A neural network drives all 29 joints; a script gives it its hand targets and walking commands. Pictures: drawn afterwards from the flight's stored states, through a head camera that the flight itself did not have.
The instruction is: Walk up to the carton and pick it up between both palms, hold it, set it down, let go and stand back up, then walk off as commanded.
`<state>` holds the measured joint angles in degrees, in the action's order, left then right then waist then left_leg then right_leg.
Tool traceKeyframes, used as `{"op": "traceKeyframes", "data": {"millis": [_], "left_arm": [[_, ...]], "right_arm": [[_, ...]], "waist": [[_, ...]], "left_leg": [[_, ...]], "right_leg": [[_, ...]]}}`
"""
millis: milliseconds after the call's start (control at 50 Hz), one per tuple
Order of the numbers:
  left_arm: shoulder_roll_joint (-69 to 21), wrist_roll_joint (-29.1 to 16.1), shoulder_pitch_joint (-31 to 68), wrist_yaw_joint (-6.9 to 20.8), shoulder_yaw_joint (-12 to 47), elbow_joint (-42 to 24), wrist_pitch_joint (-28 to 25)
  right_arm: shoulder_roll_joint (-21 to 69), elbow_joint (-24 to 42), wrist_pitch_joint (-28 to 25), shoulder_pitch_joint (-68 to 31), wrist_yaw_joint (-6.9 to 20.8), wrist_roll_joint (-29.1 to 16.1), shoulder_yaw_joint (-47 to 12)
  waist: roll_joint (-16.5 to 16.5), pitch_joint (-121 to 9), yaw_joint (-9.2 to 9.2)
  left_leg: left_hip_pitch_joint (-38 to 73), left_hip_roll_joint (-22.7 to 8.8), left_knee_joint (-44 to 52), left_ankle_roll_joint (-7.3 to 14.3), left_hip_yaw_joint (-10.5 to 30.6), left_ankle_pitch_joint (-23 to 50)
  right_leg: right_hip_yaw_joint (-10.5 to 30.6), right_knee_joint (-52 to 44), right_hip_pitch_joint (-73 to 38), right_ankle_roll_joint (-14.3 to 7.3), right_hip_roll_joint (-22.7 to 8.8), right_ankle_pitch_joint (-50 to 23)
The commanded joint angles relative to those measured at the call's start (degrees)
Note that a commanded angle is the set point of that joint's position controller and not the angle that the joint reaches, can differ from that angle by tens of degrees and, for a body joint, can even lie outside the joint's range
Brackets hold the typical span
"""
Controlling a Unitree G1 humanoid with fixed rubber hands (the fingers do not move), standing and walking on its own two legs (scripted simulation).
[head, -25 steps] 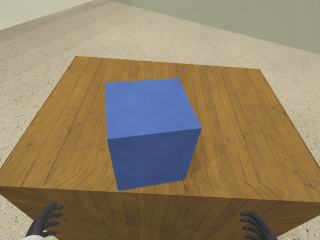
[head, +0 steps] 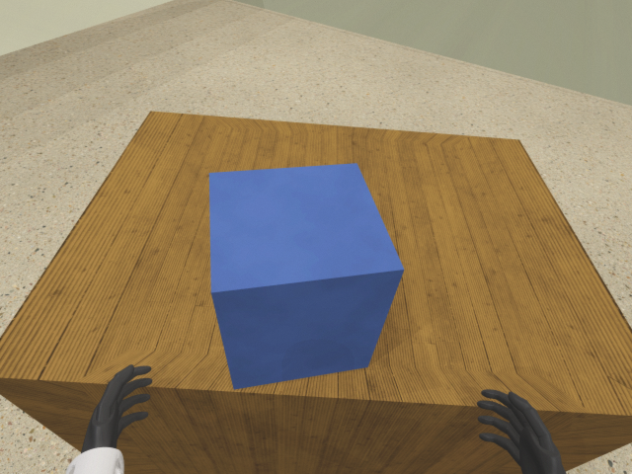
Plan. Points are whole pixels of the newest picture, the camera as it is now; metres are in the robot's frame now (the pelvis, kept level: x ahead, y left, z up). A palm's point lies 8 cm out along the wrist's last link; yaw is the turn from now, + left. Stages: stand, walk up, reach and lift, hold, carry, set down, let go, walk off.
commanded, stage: reach and lift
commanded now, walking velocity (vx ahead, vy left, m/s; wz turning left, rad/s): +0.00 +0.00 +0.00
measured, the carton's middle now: (294, 277) +0.40 +0.05 +0.02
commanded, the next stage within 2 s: none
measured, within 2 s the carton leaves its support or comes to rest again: neither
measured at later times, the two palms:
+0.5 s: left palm (120, 432) +0.18 +0.23 +0.00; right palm (536, 433) +0.20 -0.24 +0.01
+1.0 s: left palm (131, 367) +0.24 +0.22 +0.05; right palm (514, 342) +0.29 -0.23 +0.06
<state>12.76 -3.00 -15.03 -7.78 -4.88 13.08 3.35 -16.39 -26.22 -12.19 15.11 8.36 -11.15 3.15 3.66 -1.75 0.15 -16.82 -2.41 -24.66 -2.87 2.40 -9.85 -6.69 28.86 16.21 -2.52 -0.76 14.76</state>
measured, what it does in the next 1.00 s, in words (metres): stands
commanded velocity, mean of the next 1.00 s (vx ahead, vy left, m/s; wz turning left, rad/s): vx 0.00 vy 0.00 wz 0.00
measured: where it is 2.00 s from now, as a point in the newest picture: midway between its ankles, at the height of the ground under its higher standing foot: outside the picture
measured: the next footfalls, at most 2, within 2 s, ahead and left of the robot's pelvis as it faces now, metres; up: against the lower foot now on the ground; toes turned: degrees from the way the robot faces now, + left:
none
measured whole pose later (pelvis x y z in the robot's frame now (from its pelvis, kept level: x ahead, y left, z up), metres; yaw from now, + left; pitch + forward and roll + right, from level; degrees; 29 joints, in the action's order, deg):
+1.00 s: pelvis +0.01 +0.00 +0.00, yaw +0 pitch +3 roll +1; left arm 10.0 -5.3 -11.4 -12.0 -2.1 -10.3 16.2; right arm -21.1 -12.0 -2.0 0.8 4.2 -21.8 -1.1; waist 3.4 -1.6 1.4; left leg -16.7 -2.9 -23.0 -3.5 2.4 -9.5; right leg -6.6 27.1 16.1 -2.9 -0.2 14.4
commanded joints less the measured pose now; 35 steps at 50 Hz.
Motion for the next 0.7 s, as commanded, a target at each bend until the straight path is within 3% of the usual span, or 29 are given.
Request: {"op": "traceKeyframes", "data": {"millis": [0, 100, 180, 220, 300, 440, 520, 620, 680], "left_arm": [[-1.6, -1.8, -5.6, -1.6, 2.2, -14.4, -4.9], [-2.4, -2.1, -6.9, -2.5, 2.6, -19.6, -8.0], [-3.1, -2.0, -5.9, -3.2, 3.7, -19.8, -9.2], [-3.3, -3.0, -4.7, -3.5, 4.7, -20.4, -9.4], [-4.3, -3.8, -2.6, -4.1, 5.9, -21.9, -9.8], [-4.2, -3.4, 4.0, -5.2, 4.6, -21.5, -6.4], [-3.9, -4.6, 8.4, -6.1, 5.3, -26.4, -4.3], [-3.2, -4.6, 9.5, -6.2, 3.3, -28.8, 0.1], [-3.4, -3.5, 8.9, -5.4, 1.4, -29.1, 3.3]], "right_arm": [[-10.1, 10.1, -4.9, -1.9, 1.1, -5.7, -5.6], [-10.2, 11.3, -7.0, -0.1, 1.7, -7.5, -7.7], [-10.3, 11.9, -7.7, -0.8, 2.1, -8.6, -8.3], [-11.2, 12.2, -7.9, -1.9, 2.2, -9.2, -7.6], [-10.8, 15.6, -8.2, -2.1, 2.2, -9.7, -7.7], [-11.0, 16.3, -4.8, -7.6, 2.1, -10.1, -7.6], [-11.7, 19.6, -2.6, -11.6, 1.6, -10.3, -6.1], [-12.1, 18.9, 1.2, -14.2, 0.4, -10.8, -6.2], [-12.0, 18.6, 3.3, -15.5, -1.0, -11.3, -7.2]], "waist": [[-3.2, -7.7, 4.81], [-3.1, -8.2, 5.06], [-3.2, -6.5, 5.19], [-2.4, -6.2, 4.35], [-2.1, -5.0, 4.99], [-2.4, -1.6, 5.70], [-2.9, -4.1, 5.37], [-3.1, -5.4, 5.42], [-3.0, -6.4, 5.52]], "left_leg": [[16.7, 3.1, 4.0, 0.6, -4.7, 15.1], [15.3, 3.2, 2.9, 0.6, -5.0, 17.6], [13.1, 3.2, 3.2, 1.0, -5.0, 12.1], [12.3, 3.1, 3.2, 1.3, -5.0, 9.5], [11.0, 3.2, 4.1, 1.8, -5.1, 6.4], [8.0, 2.8, 6.9, 2.3, -4.9, -2.1], [7.5, 2.8, 7.1, 2.0, -4.7, -2.4], [8.7, 2.7, 7.2, 1.6, -4.8, 0.1], [10.8, 2.9, 6.6, 1.3, -5.2, 7.7]], "right_leg": [[5.2, -11.4, -7.0, 0.2, 2.7, -9.0], [5.8, -10.3, -8.4, 0.1, 2.7, -11.6], [6.4, -10.5, -6.9, -0.1, 2.4, -6.5], [6.5, -10.6, -5.7, -0.1, 2.4, -4.3], [6.8, -10.9, -4.9, 0.0, 2.1, -1.6], [8.6, -12.4, -3.3, 0.2, 1.0, 6.3], [8.9, -11.9, -3.6, 0.4, 0.8, 5.9], [9.4, -12.0, -4.9, 0.6, 0.9, 3.0], [9.1, -11.8, -7.7, 0.6, 1.7, -4.5]]}}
